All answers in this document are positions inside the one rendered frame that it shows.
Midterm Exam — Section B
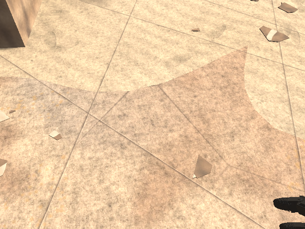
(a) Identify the right robot hand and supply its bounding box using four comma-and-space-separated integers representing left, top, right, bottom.
273, 196, 305, 229

